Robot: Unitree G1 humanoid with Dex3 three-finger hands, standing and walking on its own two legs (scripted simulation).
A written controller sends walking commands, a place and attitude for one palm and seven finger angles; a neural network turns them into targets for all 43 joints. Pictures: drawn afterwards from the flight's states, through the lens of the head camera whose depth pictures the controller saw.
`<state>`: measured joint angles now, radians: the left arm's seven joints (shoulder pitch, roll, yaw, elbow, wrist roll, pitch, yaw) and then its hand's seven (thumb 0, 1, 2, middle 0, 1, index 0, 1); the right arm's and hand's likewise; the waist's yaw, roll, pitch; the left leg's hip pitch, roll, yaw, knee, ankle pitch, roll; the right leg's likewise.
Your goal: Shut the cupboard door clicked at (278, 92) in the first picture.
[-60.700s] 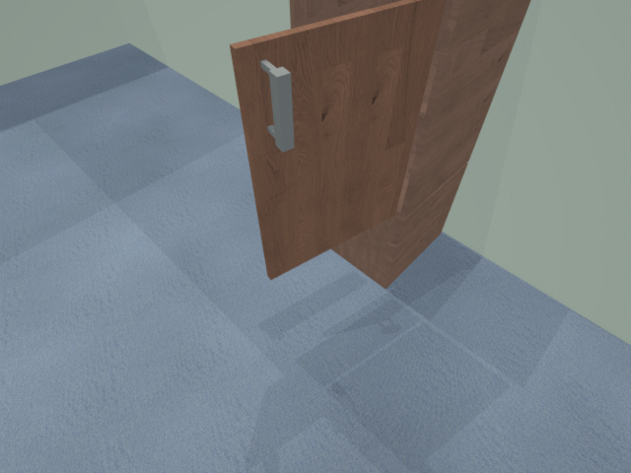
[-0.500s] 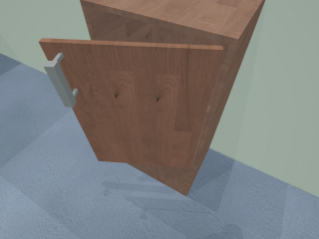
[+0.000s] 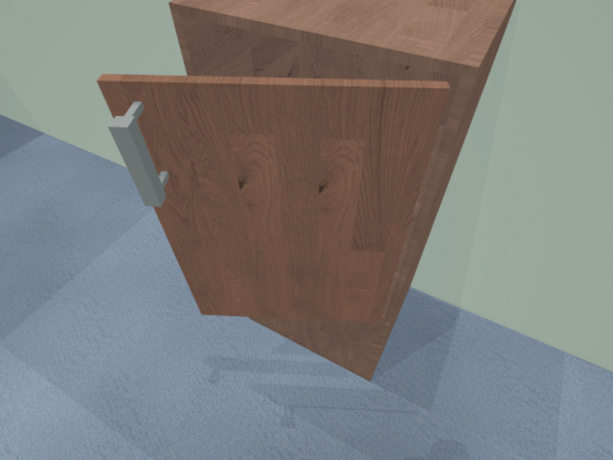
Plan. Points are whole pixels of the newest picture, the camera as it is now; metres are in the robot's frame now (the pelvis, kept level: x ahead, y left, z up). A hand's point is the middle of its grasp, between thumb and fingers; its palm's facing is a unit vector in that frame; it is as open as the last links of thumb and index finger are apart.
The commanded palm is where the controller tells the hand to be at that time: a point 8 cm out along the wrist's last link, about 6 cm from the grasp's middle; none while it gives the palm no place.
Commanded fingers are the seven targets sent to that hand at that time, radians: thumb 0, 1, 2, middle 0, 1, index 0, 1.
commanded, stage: look again from close up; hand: left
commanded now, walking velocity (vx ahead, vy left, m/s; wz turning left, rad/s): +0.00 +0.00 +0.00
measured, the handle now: (146, 155) +0.46 +0.25 +0.16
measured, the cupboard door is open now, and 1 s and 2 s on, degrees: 26 26 26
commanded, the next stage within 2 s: shuffle to correct the standing spot in 0.34 s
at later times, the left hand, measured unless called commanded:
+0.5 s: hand out of the picture -0.05 +0.25 -0.17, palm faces -0.02 -0.98 -0.19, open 7.4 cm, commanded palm none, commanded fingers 0.00 0.90 0.90 -0.20 -0.30 -0.20 -0.30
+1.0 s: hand out of the picture -0.04 +0.22 -0.17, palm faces -0.01 -0.99 -0.11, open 7.4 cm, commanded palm none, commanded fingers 0.00 0.90 0.90 -0.20 -0.30 -0.20 -0.30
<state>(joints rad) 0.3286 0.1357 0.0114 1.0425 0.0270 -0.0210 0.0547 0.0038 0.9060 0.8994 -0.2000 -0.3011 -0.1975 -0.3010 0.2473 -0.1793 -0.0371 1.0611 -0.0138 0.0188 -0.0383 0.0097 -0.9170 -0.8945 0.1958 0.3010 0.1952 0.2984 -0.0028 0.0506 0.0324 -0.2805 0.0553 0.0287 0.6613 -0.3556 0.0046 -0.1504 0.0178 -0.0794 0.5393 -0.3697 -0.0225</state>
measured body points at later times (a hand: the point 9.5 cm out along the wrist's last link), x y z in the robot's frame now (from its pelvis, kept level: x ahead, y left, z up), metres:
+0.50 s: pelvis -0.04 +0.07 +0.01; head -0.03 +0.09 +0.46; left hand -0.04 +0.30 -0.16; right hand -0.02 -0.16 -0.14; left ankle +0.00 +0.12 -0.73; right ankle -0.05 -0.10 -0.73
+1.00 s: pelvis -0.01 +0.07 +0.00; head +0.01 +0.08 +0.45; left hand -0.04 +0.27 -0.16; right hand -0.03 -0.15 -0.15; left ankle -0.01 +0.14 -0.73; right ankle -0.04 -0.06 -0.68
